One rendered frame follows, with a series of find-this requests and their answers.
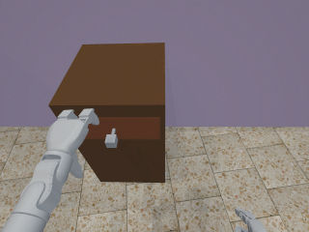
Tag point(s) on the drawer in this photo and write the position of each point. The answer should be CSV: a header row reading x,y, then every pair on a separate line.
x,y
126,128

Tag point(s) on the handle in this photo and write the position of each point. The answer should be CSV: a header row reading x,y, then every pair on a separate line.
x,y
111,140

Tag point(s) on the right robot hand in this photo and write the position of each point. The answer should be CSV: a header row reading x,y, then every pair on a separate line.
x,y
253,225

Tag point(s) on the cabinet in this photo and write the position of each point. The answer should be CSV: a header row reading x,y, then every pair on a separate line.
x,y
119,80

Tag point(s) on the left robot forearm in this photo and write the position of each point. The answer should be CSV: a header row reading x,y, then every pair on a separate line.
x,y
37,201

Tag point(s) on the left robot hand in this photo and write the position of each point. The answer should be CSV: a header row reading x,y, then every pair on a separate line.
x,y
68,133

